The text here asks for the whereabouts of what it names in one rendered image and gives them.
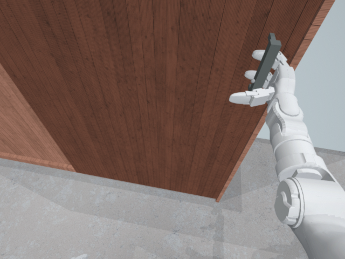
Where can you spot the handle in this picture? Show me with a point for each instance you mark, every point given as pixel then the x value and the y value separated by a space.
pixel 266 63

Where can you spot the right robot forearm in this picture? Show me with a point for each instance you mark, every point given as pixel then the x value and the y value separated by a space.
pixel 292 146

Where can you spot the right robot hand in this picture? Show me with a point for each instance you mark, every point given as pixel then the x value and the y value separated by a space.
pixel 282 81

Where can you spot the wardrobe door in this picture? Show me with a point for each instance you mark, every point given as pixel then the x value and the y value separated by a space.
pixel 21 131
pixel 138 90

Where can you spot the robot right upper arm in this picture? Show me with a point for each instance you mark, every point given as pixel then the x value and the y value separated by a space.
pixel 315 211

